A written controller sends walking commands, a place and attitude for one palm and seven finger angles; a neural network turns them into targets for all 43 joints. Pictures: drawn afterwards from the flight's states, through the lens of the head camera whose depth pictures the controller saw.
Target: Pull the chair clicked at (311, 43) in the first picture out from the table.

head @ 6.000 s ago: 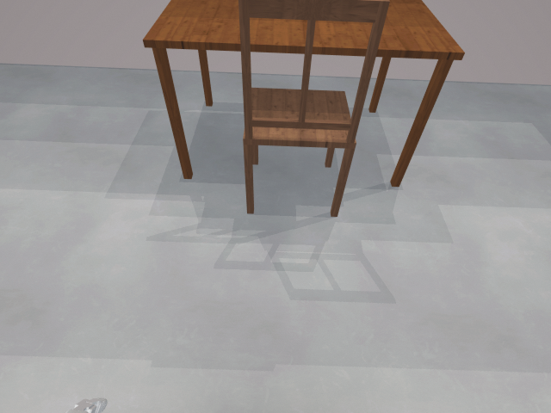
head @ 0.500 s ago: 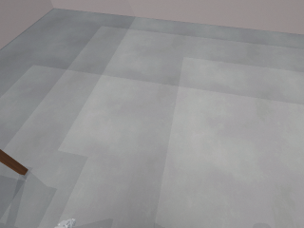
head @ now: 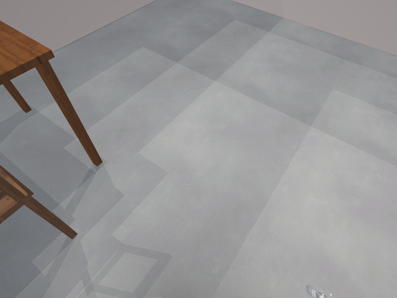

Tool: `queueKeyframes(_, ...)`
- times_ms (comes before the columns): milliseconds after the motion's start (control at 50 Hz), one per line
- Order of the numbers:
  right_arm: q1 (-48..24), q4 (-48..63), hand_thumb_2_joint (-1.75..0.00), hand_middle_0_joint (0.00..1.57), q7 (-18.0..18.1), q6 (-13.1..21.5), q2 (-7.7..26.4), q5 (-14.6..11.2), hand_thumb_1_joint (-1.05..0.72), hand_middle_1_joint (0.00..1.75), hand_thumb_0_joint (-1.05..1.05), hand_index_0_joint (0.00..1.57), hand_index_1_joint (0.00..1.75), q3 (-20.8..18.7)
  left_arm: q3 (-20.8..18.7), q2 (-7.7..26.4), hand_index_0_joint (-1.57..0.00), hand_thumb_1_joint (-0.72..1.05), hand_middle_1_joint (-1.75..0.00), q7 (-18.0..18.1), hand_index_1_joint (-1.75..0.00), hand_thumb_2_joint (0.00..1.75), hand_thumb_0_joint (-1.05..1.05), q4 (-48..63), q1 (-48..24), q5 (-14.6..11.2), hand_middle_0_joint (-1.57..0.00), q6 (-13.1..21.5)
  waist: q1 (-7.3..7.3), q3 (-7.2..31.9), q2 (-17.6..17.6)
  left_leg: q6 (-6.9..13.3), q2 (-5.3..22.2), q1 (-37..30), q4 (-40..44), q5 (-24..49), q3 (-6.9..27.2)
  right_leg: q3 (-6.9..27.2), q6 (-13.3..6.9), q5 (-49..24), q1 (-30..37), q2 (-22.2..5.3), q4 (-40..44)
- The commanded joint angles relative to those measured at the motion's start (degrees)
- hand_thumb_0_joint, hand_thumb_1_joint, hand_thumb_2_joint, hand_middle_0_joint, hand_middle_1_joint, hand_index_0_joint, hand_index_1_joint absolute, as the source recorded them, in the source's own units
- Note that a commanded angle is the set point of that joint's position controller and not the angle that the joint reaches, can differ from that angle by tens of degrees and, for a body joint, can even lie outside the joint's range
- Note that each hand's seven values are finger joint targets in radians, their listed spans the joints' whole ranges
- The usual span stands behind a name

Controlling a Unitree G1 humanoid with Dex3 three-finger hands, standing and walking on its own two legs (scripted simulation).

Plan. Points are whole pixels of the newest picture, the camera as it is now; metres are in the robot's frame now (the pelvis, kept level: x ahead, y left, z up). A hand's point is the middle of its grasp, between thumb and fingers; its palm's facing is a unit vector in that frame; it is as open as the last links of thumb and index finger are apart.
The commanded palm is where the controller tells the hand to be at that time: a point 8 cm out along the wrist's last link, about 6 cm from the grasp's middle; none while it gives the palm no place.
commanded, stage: turn to face it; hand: left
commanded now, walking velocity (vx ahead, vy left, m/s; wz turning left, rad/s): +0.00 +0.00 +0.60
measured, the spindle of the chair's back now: out of the picture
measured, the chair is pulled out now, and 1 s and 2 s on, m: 0.00 0.00 0.00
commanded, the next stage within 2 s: take the last steps up to it in 1.58 s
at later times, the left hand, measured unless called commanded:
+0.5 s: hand out of the picture +0.07 +0.19 -0.12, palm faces +0.29 -0.91 -0.29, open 7.4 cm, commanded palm none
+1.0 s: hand out of the picture -0.09 +0.23 -0.16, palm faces +0.61 -0.75 -0.25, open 7.4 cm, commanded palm none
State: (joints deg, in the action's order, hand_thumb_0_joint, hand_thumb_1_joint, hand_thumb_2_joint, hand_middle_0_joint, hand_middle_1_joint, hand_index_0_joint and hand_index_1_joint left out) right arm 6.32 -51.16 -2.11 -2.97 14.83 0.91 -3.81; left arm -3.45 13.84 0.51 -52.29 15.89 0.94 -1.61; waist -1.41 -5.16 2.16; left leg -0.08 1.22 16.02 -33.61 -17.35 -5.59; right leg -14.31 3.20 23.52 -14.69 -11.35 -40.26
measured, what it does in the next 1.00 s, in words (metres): steps on the spot, turning left: right foot, then left foot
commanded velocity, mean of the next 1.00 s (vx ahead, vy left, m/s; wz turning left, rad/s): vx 0.00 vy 0.00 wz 0.60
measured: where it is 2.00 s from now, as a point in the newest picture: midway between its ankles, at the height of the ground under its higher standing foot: outside the picture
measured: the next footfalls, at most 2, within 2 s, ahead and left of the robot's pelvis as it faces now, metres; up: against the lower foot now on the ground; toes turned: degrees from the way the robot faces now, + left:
right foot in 0.38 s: +0.08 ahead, -0.13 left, +0.00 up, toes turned +11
left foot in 0.82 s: -0.02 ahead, +0.11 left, +0.00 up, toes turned +36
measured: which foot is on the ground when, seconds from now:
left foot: down 0.00-0.38, up 0.40-0.80, down 0.82-1.00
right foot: up 0.00-0.36, down 0.38-0.82, up 0.84-1.00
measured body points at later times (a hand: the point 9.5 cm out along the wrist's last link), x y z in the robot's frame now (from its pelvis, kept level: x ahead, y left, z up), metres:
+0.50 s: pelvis +0.01 -0.03 +0.01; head +0.05 -0.06 +0.46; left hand +0.06 +0.24 -0.10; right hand +0.15 -0.27 -0.15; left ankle -0.05 +0.09 -0.65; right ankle +0.04 -0.14 -0.72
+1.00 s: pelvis -0.01 +0.02 +0.01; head +0.01 +0.06 +0.46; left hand -0.13 +0.27 -0.14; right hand +0.23 -0.14 -0.11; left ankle -0.05 +0.09 -0.72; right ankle +0.06 -0.13 -0.64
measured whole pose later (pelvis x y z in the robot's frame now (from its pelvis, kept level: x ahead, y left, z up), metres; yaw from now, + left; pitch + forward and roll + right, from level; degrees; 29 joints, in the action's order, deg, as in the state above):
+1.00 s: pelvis -0.01 +0.02 +0.01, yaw +35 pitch +0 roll -1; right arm 8.4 -51.0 -0.6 -1.4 13.1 1.0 -2.6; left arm -4.7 16.4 0.6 -53.0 12.4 0.7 -3.7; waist -1.0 -4.8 2.2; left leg 3.1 -1.1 15.3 -31.2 -15.9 -1.1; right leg -2.8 5.6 25.1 -27.3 -6.7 -64.4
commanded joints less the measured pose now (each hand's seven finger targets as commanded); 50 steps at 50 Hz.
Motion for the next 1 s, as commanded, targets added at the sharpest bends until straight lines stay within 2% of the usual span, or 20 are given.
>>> queueKeyframes(0, 13.2, 0.9, -0.9, 0.2, 1.9, 2.2, 15.1, -0.4, -0.9, 0.3, 0.0, 0.2, 0.3, -3.9, -1.3, 5.6, -0.2, 0.9, -0.3, 0.9, -0.3, 0.9, 0.0, 8.4, -6.6, 0.0, -0.2, 0.1, 7.12, 14.3, -15.1, 12.8, 22.3, -21.6, 9.3, 48.3, 24.6, 11.7, 2.2, 12.6, -22.0, 2.8, -27.3)
queueKeyframes(40, 6.3, 2.6, -0.9, 0.2, 2.6, 2.1, 11.9, 0.2, -0.9, 0.3, 0.0, 0.2, 0.3, -2.9, -1.8, 6.2, -0.2, 0.9, -0.3, 0.6, -0.3, 0.9, 0.0, 7.0, -8.1, -0.3, -0.2, 0.0, 4.82, 7.5, -14.2, 11.1, 16.7, -11.3, 10.8, 39.0, 19.6, 13.8, 2.4, 6.3, -20.0, 2.6, -28.2)
queueKeyframes(60, 3.1, 3.4, -0.9, 0.2, 2.5, 2.2, 10.6, 0.3, -0.9, 0.3, 0.0, 0.2, 0.3, -2.4, -2.0, 6.2, -0.2, 0.9, -0.3, 0.3, -0.3, 0.9, 0.0, 6.2, -6.7, -0.3, -0.2, -0.1, 2.98, 6.2, -12.6, 9.4, 13.8, -8.3, 11.3, 35.4, 17.0, 13.5, 2.3, 3.2, -17.5, 3.2, -27.2)
queueKeyframes(100, 1.4, 4.2, -0.9, 0.2, 2.3, 2.4, 10.3, 0.3, -0.9, 0.3, 0.0, 0.2, 0.3, -2.2, -1.9, 5.8, -0.2, 0.9, -0.3, -0.1, -0.3, 0.9, 0.0, 5.4, -4.6, -0.2, -0.2, -0.3, 1.95, 7.0, -11.3, 8.6, 11.7, -6.7, 12.4, 30.2, 15.8, 13.0, 2.5, 1.0, -14.9, 4.3, -23.6)
queueKeyframes(240, 3.5, 3.9, -0.9, 0.2, 2.1, 1.8, 10.9, 0.5, -0.9, 0.3, 0.0, 0.2, 0.3, -3.1, -1.4, 4.8, -0.2, 0.9, -0.3, 0.3, -0.3, 0.9, 0.0, 7.9, -7.7, -0.5, -0.2, 0.1, 3.12, 7.8, -11.0, 9.8, 10.9, -6.6, 11.3, 27.0, 22.5, 13.0, 2.2, 1.6, -10.3, 8.0, -9.0)
queueKeyframes(320, 1.5, 4.6, -0.9, 0.2, 2.0, 1.4, 10.4, 0.2, -0.9, 0.3, 0.0, 0.2, 0.3, -3.4, -1.5, 5.3, -0.2, 0.9, -0.3, 0.6, -0.3, 0.9, 0.0, 7.6, -2.7, -0.8, -0.2, 1.2, 0.46, 9.3, -11.1, 7.2, 7.8, -0.9, 5.6, 27.9, 24.4, 11.7, 1.4, -7.3, 2.7, 10.4, 9.1)
queueKeyframes(340, 1.6, 5.0, -0.9, 0.2, 1.8, 1.6, 9.1, -0.2, -0.9, 0.3, 0.0, 0.2, 0.3, -3.2, -1.9, 7.0, -0.2, 0.9, -0.3, 0.8, -0.3, 0.9, 0.0, 7.2, -0.1, -0.6, -0.2, 1.9, -0.93, 10.4, -7.3, 4.5, 5.1, 3.0, 1.1, 21.6, 22.7, 13.8, 0.9, -13.1, 9.5, 7.5, 17.9)
queueKeyframes(360, 3.6, 5.7, -0.9, 0.2, 1.4, 1.7, 4.7, -0.7, -0.9, 0.3, 0.0, 0.2, 0.3, -2.5, -3.0, 12.5, -0.2, 0.9, -0.3, 1.4, -0.3, 0.9, 0.0, 7.1, 1.1, 0.4, -0.2, 2.6, -1.07, 11.6, 8.5, -0.4, -2.5, 14.8, -10.9, 2.2, 13.9, 27.8, -3.6, -18.7, 18.9, -7.2, 23.1)
queueKeyframes(380, 3.9, 7.0, -0.9, 0.2, 1.4, 1.4, 4.6, -0.4, -0.9, 0.3, 0.0, 0.2, 0.3, -2.7, -3.2, 16.0, -0.2, 0.9, -0.3, 1.5, -0.3, 0.9, 0.0, 8.1, 0.3, 0.6, -0.2, 2.2, -0.94, 11.0, 13.3, -2.6, -5.0, 17.9, -23.9, -17.8, 9.1, 35.3, -10.6, -24.8, 13.7, -19.1, 23.7)
queueKeyframes(400, 2.6, 5.5, -0.9, 0.2, 1.5, 0.6, 6.5, 0.4, -0.9, 0.3, 0.0, 0.2, 0.3, -3.1, -2.9, 12.5, -0.2, 0.9, -0.3, 1.7, -0.3, 0.9, 0.0, 7.9, -1.2, 0.1, -0.2, 2.3, -0.98, 8.8, 12.8, -1.9, -2.2, 16.6, -31.6, -16.2, 12.1, 32.8, -11.7, -22.2, 7.8, -16.2, 24.2)
queueKeyframes(440, 3.7, 3.5, -0.9, 0.2, 0.7, 0.0, 5.6, 0.5, -0.9, 0.3, 0.0, 0.2, 0.3, -3.0, -1.6, 8.8, -0.2, 0.9, -0.3, 1.5, -0.3, 0.9, 0.0, 8.9, -7.2, 0.0, -0.2, 2.2, 2.19, 4.1, 7.3, -3.0, -0.3, 17.8, -38.5, -8.1, 9.7, 22.4, -10.3, -21.7, 5.0, -9.9, 22.5)
queueKeyframes(480, 4.2, 2.6, -0.9, 0.2, 0.2, -0.2, 4.5, 0.3, -0.9, 0.3, 0.0, 0.2, 0.3, -2.6, -1.2, 7.2, -0.2, 0.9, -0.3, 1.6, -0.3, 0.9, 0.0, 8.8, -7.5, 0.3, -0.2, 2.3, 2.65, 3.4, 7.1, -3.9, 0.4, 16.8, -37.5, -5.1, 7.5, 15.7, -9.1, -26.2, 4.7, -7.6, 21.3)
queueKeyframes(680, -2.4, 4.0, -0.9, 0.2, -0.1, 0.2, 2.6, -0.3, -0.9, 0.3, 0.0, 0.2, 0.3, -0.8, -2.3, 11.1, -0.2, 0.9, -0.3, 1.4, -0.3, 0.9, 0.0, 4.7, 0.0, 0.9, -0.2, 1.6, -1.49, 5.9, 10.3, -3.5, 0.7, 8.9, -13.5, -8.7, 0.4, 8.9, -10.1, -34.4, 10.2, -10.8, 16.9)
queueKeyframes(740, 0.9, 3.7, -0.9, 0.2, 0.3, 1.0, 3.3, -0.2, -0.9, 0.3, 0.0, 0.2, 0.3, -0.8, -2.8, 11.6, -0.2, 0.9, -0.3, 1.1, -0.3, 0.9, 0.0, 4.2, -0.3, 0.5, -0.2, 1.0, 0.14, 8.3, 9.2, -2.4, -0.4, 1.8, -0.4, -1.8, -1.9, 5.1, -7.0, -34.6, 9.6, -9.7, 10.3)
queueKeyframes(760, 3.5, 3.1, -0.9, 0.2, 0.3, 1.4, 5.1, 0.0, -0.9, 0.3, 0.0, 0.2, 0.3, -1.2, -2.8, 11.3, -0.2, 0.9, -0.3, 0.8, -0.3, 0.9, 0.0, 4.1, -0.2, 0.0, -0.2, 0.8, 1.88, 9.7, 5.2, -1.5, -0.1, -5.3, 7.0, 5.2, -1.1, 3.5, -4.6, -31.7, 5.7, -8.8, 4.4)
queueKeyframes(780, 7.8, 2.7, -0.9, 0.2, 0.4, 2.0, 10.4, 0.2, -0.9, 0.3, 0.0, 0.2, 0.3, -2.5, -2.5, 9.1, -0.2, 0.9, -0.3, 0.5, -0.3, 0.9, 0.0, 5.1, -0.1, -0.3, -0.2, 0.6, 4.3, 12.8, -7.3, 2.3, 8.5, -16.2, 11.0, 17.5, 11.1, 1.8, -0.9, -18.5, -5.2, -4.3, -8.0)
queueKeyframes(800, 12.2, 2.2, -0.9, 0.2, 0.9, 2.1, 16.4, 0.1, -0.9, 0.3, 0.0, 0.2, 0.3, -4.0, -1.3, 4.9, -0.2, 0.9, -0.3, 0.2, -0.3, 0.9, 0.0, 8.4, -3.0, -0.5, -0.2, 0.5, 6.58, 12.8, -22.3, 10.6, 22.7, -20.6, 12.0, 43.4, 28.7, 3.7, 2.9, 16.0, -19.9, 2.9, -19.9)
queueKeyframes(820, 14.8, 0.3, -0.9, 0.2, 1.6, 2.0, 15.8, -0.1, -0.9, 0.3, 0.0, 0.2, 0.3, -3.8, -1.1, 6.3, -0.2, 0.9, -0.3, 0.9, -0.3, 0.9, 0.0, 8.9, -7.0, 0.1, -0.2, -0.2, 7.78, 13.2, -16.2, 13.3, 23.5, -17.7, 11.6, 39.6, 28.3, 10.7, 2.0, 16.0, -20.1, 3.0, -25.7)
queueKeyframes(900, 3.9, 3.3, -0.9, 0.2, 2.6, 2.5, 9.8, 0.3, -0.9, 0.3, 0.0, 0.2, 0.3, -1.9, -1.8, 6.0, -0.2, 0.9, -0.3, 0.1, -0.3, 0.9, 0.0, 5.4, -5.8, -0.1, -0.2, -0.1, 2.61, 6.9, -11.0, 9.2, 13.2, -8.3, 12.6, 31.7, 18.3, 13.3, 2.2, 1.4, -18.1, 3.4, -27.9)
queueKeyframes(980, 4.4, 3.3, -0.9, 0.2, 2.5, 2.5, 9.7, 0.0, -0.9, 0.3, 0.0, 0.2, 0.3, -1.8, -1.6, 6.2, -0.2, 0.9, -0.3, 0.3, -0.3, 0.9, 0.0, 5.0, -4.8, -0.2, -0.2, -0.3, 2.42, 7.4, -9.0, 9.5, 11.7, -8.5, 13.7, 29.2, 18.7, 13.5, 2.8, -0.8, -15.7, 4.8, -22.7)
